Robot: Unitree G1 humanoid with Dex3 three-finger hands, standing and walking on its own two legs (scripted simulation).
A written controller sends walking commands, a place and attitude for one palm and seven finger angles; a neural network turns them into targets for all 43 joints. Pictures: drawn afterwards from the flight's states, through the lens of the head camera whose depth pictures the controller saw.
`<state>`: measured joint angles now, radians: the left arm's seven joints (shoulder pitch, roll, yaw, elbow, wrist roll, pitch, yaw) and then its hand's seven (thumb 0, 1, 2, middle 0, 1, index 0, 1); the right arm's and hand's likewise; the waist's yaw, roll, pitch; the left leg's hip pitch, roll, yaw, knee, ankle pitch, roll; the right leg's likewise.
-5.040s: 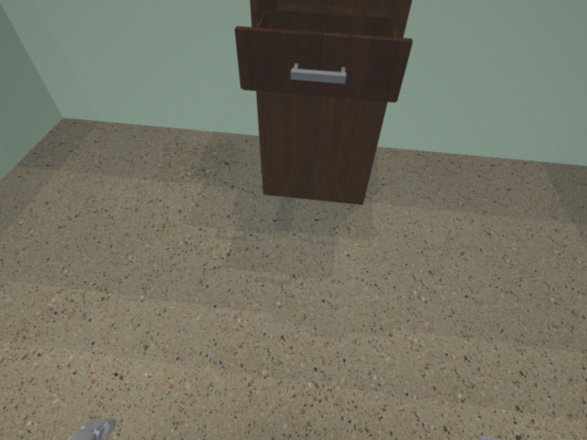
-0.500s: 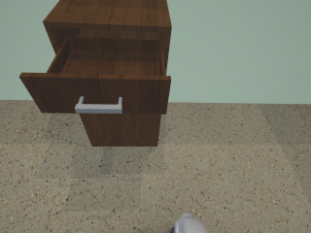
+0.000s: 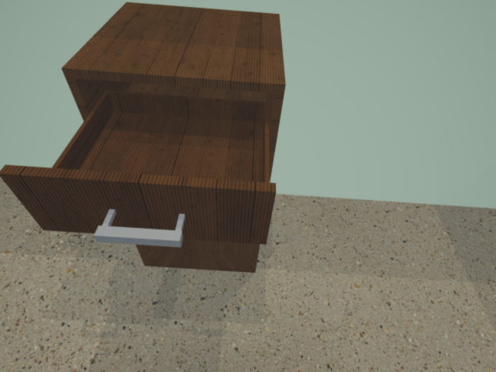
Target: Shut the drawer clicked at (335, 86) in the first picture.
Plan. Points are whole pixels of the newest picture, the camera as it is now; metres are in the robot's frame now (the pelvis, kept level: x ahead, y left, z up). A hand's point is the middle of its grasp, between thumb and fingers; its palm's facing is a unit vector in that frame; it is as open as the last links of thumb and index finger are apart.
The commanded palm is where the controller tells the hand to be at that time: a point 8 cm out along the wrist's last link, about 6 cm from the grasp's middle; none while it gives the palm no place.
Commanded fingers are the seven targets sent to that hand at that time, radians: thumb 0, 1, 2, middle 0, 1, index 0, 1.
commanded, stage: come to a stop and stand still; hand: left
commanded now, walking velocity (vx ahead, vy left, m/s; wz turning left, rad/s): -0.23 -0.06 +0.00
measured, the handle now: (143, 226) +0.33 +0.22 +0.04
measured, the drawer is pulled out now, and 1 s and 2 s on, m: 0.29 0.29 0.29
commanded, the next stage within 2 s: look again from close up in 1.46 s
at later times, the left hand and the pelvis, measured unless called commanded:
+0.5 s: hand out of the picture -0.01 +0.15 -0.17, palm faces +0.05 -0.96 -0.26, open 7.3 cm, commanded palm none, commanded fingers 0.00 0.90 0.90 -0.20 -0.30 -0.20 -0.30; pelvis -0.03 -0.04 +0.00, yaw -2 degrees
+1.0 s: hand out of the picture -0.05 +0.19 -0.18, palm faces +0.05 -0.96 -0.26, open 7.4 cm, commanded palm none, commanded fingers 0.00 0.90 0.90 -0.20 -0.30 -0.20 -0.30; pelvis -0.04 -0.01 -0.01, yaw +0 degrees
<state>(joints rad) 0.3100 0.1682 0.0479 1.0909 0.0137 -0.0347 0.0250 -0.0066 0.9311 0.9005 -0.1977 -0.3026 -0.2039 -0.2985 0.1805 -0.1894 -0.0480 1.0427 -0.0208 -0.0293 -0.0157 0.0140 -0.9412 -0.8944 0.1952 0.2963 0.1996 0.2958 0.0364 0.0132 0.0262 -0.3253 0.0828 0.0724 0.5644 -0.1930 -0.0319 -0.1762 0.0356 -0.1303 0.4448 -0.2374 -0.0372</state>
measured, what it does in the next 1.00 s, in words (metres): steps on the spot: right foot, then left foot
